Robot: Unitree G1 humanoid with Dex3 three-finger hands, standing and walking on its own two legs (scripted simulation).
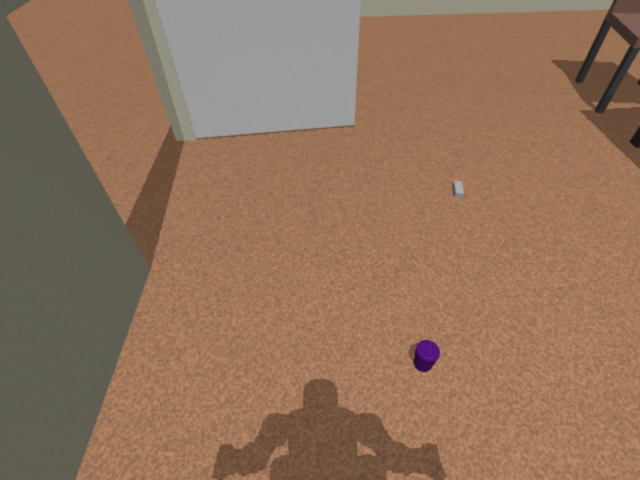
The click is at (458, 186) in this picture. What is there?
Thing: small brick
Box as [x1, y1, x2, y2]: [453, 181, 463, 197]
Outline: 454,181 454,197 462,197 463,191 461,181
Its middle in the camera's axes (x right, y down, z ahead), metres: +0.68 -0.25 +1.89
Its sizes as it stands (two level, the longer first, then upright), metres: 0.094 0.038 0.031
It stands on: the floor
